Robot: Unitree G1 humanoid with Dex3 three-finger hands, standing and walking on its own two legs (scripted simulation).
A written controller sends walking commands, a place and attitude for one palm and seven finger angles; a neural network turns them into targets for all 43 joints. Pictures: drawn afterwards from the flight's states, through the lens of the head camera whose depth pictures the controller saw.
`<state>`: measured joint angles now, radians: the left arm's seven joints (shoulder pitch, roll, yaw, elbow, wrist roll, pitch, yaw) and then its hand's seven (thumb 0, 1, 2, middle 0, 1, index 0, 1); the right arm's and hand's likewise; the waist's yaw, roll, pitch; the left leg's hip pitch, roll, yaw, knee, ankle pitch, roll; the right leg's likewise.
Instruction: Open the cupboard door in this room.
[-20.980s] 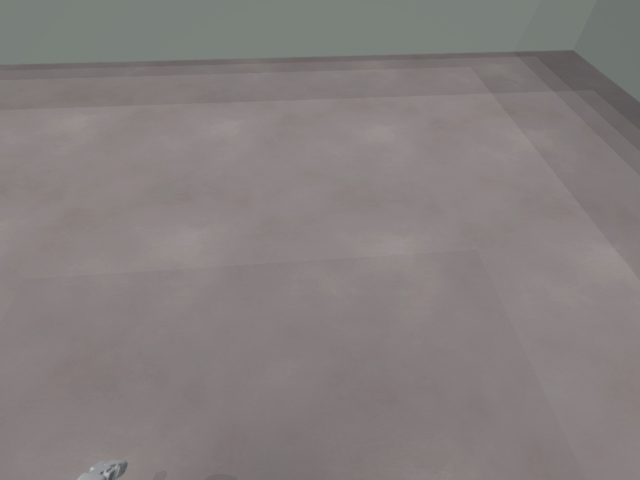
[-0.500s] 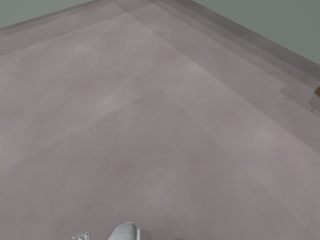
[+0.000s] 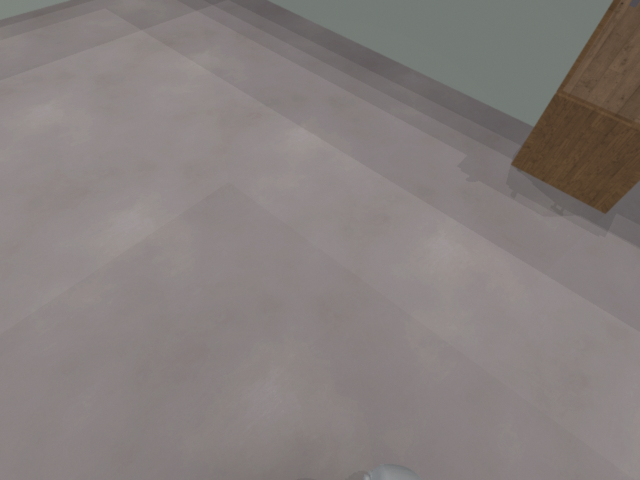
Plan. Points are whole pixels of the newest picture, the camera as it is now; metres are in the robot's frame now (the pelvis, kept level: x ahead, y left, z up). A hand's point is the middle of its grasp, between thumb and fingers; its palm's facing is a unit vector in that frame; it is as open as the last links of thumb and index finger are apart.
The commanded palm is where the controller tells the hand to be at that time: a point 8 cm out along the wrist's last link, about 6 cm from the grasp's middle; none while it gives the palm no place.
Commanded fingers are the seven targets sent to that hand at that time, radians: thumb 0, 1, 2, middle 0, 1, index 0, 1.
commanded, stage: turn or walk to find it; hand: left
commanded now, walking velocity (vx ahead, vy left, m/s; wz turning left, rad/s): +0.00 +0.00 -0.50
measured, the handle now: out of the picture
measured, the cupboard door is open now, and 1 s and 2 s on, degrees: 0 0 0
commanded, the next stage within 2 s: stand and wait in 1.64 s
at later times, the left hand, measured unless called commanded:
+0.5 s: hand out of the picture +0.12 +0.13 -0.16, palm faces -0.19 -0.96 -0.22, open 7.4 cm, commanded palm none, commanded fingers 0.00 0.90 0.90 -0.20 -0.30 -0.20 -0.30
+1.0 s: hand (297, 306) +0.41 +0.06 -0.17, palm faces -0.46 -0.86 -0.20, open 7.4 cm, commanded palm none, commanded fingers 0.00 0.90 0.90 -0.20 -0.30 -0.20 -0.30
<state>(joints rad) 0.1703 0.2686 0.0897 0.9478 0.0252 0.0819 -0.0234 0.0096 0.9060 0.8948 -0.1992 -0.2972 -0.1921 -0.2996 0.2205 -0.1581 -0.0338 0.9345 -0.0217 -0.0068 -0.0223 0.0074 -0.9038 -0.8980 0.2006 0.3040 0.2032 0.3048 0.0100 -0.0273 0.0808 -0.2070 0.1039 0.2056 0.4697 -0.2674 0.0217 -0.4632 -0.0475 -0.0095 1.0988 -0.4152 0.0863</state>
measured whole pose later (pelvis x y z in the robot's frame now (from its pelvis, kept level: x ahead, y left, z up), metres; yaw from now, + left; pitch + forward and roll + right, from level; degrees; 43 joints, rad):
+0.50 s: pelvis +0.04 -0.05 +0.00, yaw -13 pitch +1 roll +0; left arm 0.28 0.19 0.04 0.99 0.02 -0.03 -0.02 0.01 0.90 0.89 -0.21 -0.30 -0.20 -0.30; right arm 0.19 -0.25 -0.07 0.94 -0.03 0.02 0.02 0.01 -0.91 -0.90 0.19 0.30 0.20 0.30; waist 0.01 0.02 0.05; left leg -0.51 0.12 0.04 0.92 -0.30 -0.09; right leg -0.14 0.04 0.02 0.40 -0.28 -0.04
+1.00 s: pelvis +0.23 -0.07 +0.00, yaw -28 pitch +1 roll +0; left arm 0.13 0.24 0.08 0.98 0.04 0.02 -0.04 0.01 0.91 0.90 -0.20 -0.30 -0.19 -0.30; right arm 0.42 -0.15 -0.04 1.07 -0.03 -0.07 -0.02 0.01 -0.92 -0.90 0.20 0.30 0.20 0.30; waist -0.02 -0.03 0.05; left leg -0.01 0.08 0.27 0.34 -0.34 -0.02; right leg -0.65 -0.10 -0.06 1.05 -0.16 0.02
